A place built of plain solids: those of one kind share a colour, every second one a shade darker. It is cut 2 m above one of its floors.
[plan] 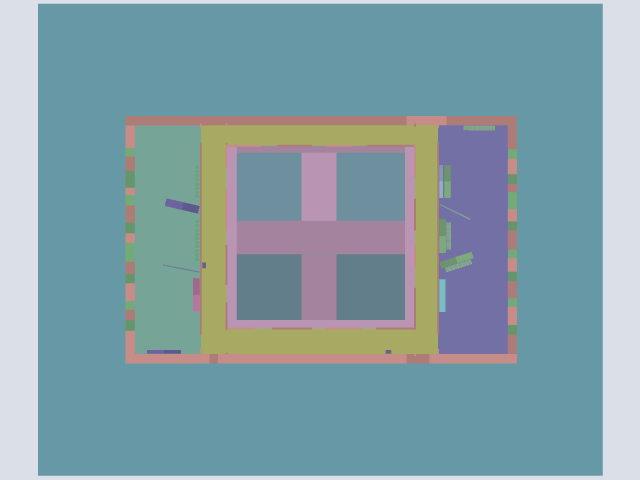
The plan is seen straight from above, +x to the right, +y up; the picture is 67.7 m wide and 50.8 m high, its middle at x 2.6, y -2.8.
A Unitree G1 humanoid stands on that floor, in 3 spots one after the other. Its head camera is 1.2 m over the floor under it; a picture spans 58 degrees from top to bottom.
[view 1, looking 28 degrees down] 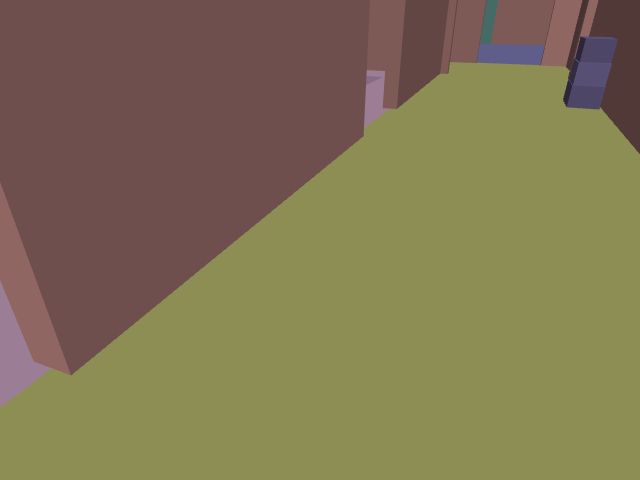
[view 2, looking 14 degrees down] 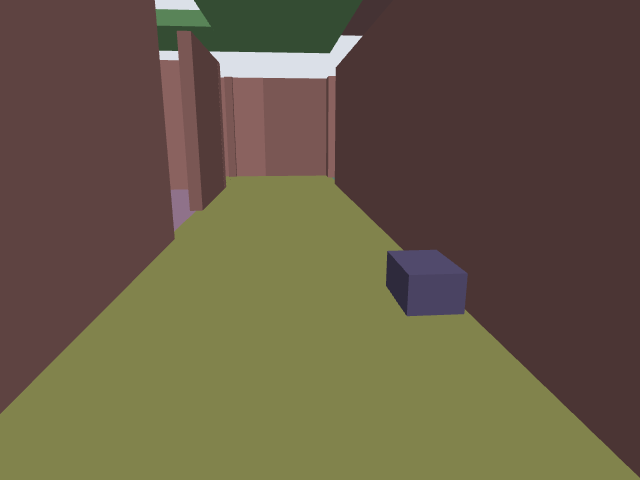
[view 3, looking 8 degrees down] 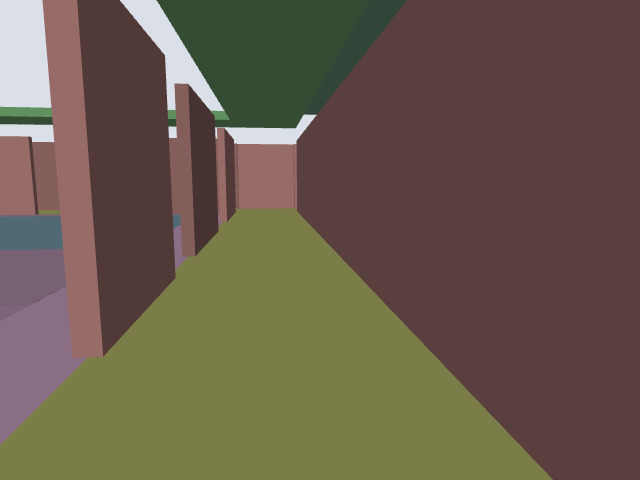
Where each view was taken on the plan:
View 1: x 2.50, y -13.57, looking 22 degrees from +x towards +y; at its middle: floor_corr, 2.56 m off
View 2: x -8.65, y -2.54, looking -95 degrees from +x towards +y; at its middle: floor_corr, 4.96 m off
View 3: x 13.88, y -8.67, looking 83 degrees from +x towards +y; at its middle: floor_corr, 8.62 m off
